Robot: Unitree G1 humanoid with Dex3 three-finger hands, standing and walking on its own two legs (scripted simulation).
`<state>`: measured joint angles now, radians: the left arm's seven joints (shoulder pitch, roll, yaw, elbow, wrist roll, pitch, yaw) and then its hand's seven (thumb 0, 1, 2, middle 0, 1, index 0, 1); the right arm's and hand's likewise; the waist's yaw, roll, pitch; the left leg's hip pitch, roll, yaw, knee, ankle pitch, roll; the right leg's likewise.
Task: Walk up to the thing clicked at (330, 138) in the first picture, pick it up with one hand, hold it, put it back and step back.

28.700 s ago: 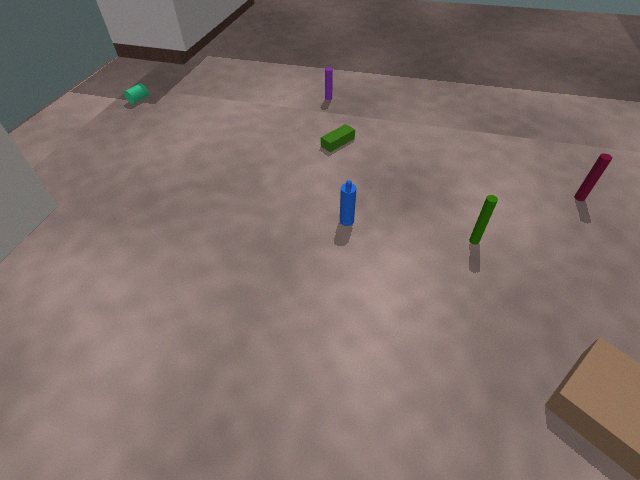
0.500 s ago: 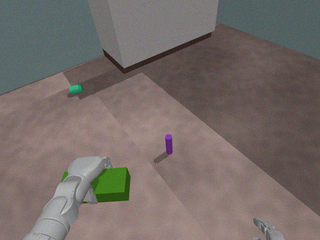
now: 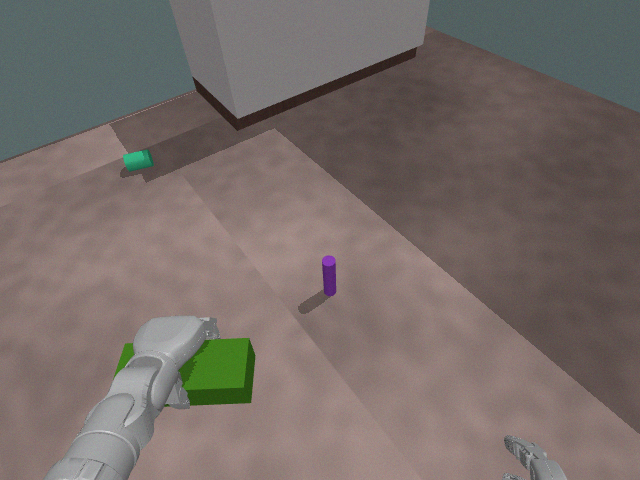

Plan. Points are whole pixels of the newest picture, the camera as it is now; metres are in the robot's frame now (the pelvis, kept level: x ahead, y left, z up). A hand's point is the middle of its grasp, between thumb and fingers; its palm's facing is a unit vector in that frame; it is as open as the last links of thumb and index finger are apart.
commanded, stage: crouch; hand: left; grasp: from above
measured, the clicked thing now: (187, 372) +0.31 +0.23 -0.10
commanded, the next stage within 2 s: lower in 1.68 s
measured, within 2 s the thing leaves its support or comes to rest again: neither
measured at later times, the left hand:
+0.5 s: hand (209, 379) +0.37 +0.26 -0.29, palm faces -0.41 +0.03 -0.91, open 10.5 cm
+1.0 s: hand (223, 393) +0.41 +0.28 -0.48, palm faces -0.43 -0.01 -0.90, open 10.4 cm
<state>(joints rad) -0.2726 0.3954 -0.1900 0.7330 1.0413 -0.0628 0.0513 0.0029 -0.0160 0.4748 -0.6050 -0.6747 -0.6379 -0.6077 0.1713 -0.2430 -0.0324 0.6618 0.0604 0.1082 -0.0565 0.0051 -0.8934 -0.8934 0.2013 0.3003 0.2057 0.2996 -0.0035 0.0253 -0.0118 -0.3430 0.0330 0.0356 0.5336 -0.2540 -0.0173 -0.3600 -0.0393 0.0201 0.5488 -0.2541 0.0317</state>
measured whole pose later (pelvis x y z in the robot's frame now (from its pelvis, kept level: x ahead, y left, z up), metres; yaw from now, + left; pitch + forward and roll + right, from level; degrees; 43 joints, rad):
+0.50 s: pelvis -0.05 +0.01 -0.18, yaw +0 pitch +30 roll -3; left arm -0.72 0.50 -0.04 1.21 1.18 -0.10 0.34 0.00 -0.02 0.49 -0.59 -0.70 -0.62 -0.64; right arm 0.26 -0.26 -0.07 0.74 -0.03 0.02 -0.02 0.00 -0.90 -0.89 0.20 0.30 0.21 0.30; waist -0.14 0.05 -0.18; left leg -1.51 0.04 -0.04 1.55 -0.57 0.00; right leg -1.48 -0.03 0.00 1.50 -0.55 0.05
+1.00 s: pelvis -0.07 +0.01 -0.33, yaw -2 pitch +38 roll -7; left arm -0.92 0.69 0.09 1.30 1.26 -0.20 0.32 0.00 -0.03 0.50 -0.61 -0.67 -0.64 -0.61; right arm 0.16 -0.26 -0.01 0.72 -0.10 -0.05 0.09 0.00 -0.90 -0.90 0.20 0.30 0.21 0.30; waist -0.20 0.02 -0.12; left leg -2.07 0.02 -0.11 2.08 -0.68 -0.01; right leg -2.01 -0.03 -0.02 2.01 -0.67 0.06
